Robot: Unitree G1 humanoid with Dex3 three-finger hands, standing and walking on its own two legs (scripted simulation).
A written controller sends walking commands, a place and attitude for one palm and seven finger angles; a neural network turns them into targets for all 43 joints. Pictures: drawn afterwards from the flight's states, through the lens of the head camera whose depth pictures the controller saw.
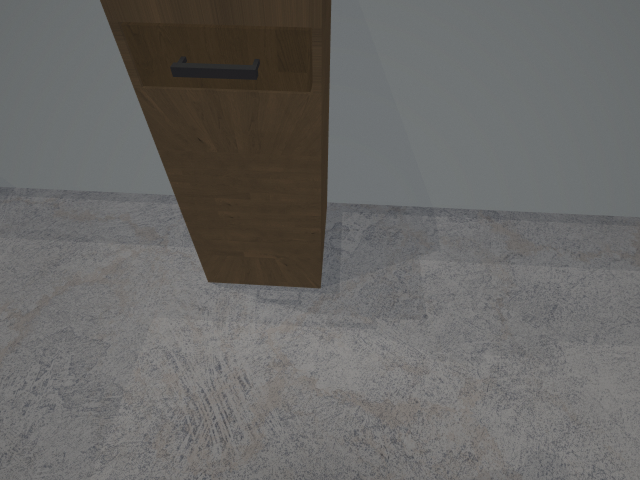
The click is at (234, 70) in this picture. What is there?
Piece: drawer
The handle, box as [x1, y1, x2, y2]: [170, 56, 259, 79]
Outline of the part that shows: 170,66 173,76 256,79 259,60 255,59 252,65 186,63 185,57 181,56 176,63 173,62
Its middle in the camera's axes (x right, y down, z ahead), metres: -0.22 -0.36 +0.82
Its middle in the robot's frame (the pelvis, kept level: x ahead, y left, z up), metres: +0.86 +0.26 +0.09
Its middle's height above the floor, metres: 0.87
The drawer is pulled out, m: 0.00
